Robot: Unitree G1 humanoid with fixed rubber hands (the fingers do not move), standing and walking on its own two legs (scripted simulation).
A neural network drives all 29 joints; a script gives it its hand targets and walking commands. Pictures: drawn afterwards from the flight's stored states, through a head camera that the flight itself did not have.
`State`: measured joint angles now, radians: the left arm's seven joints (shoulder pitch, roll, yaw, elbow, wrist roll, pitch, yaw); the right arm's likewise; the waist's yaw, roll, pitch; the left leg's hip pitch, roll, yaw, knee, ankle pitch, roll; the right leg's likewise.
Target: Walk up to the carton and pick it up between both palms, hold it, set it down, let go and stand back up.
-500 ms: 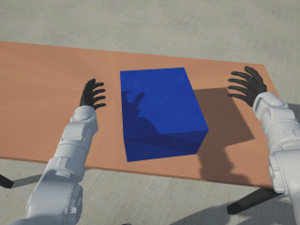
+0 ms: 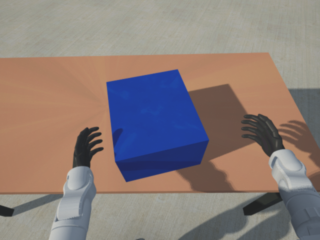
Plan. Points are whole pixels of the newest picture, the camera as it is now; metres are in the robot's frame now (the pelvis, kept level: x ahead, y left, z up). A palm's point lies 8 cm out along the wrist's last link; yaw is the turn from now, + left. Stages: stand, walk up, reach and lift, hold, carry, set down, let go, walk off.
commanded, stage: set down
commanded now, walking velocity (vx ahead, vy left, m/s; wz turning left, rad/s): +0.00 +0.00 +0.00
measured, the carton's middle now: (153, 123) +0.46 +0.08 -0.06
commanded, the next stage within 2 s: none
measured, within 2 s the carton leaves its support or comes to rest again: neither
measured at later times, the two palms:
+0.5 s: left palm (85, 186) +0.23 +0.21 +0.00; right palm (277, 179) +0.28 -0.25 +0.00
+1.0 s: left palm (88, 210) +0.18 +0.20 -0.03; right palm (289, 216) +0.21 -0.27 -0.04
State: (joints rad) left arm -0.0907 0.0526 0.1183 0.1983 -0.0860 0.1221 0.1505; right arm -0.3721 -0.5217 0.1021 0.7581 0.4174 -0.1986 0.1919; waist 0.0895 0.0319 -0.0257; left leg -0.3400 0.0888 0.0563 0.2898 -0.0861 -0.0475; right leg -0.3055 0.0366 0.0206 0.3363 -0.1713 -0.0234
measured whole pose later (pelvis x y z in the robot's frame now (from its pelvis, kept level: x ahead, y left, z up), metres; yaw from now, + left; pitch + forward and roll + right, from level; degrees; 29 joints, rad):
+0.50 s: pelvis -0.01 +0.00 +0.00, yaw +1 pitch +3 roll +0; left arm 0.05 0.02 0.07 0.31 -0.05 -0.05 0.19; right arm -0.18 -0.48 0.13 0.85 0.44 -0.34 0.25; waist 0.06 0.00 -0.02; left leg -0.29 0.08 0.05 0.35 -0.12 -0.05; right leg -0.25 0.02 0.01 0.41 -0.21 -0.02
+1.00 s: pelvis +0.01 +0.00 -0.01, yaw -1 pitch +2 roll +1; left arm 0.29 0.00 0.02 0.32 0.00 -0.19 0.22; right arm 0.10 -0.49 0.14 0.84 0.46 -0.51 0.30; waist 0.06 -0.01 -0.01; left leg -0.24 0.08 0.07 0.40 -0.18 -0.05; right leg -0.21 0.03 0.04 0.45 -0.27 -0.03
